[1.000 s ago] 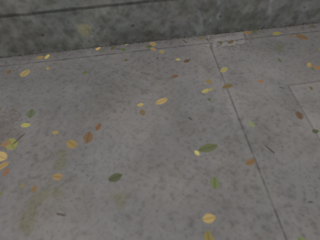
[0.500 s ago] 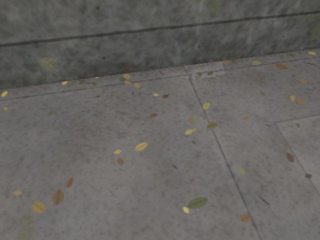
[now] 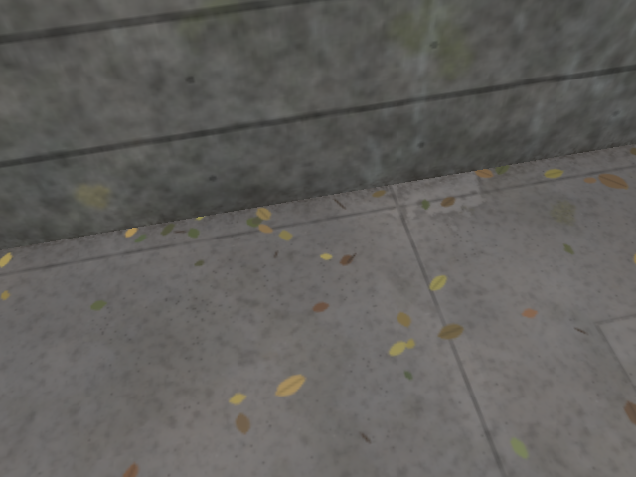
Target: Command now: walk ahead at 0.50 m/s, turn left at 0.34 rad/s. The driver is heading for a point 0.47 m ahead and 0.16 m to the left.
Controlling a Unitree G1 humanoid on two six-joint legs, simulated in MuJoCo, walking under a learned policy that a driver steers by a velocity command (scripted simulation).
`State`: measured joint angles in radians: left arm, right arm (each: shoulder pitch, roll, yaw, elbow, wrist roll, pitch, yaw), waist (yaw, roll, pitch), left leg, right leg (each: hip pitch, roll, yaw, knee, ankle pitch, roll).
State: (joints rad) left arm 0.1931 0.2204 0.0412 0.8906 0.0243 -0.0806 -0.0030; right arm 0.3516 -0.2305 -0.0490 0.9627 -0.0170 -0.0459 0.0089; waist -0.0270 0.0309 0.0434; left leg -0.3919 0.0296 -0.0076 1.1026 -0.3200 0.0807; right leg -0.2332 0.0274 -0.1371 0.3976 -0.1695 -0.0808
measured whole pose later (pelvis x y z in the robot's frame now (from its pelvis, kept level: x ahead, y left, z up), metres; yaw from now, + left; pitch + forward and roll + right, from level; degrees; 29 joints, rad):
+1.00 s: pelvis +0.43 +0.08 -0.01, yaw +23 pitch -1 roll +1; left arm 0.19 0.22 0.01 0.88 0.00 -0.05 0.03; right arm 0.24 -0.24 -0.03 0.95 -0.02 -0.01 -0.03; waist -0.01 0.02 0.08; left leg -0.21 -0.12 -0.05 0.86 -0.54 0.06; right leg -0.31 0.02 -0.07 0.47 -0.14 -0.07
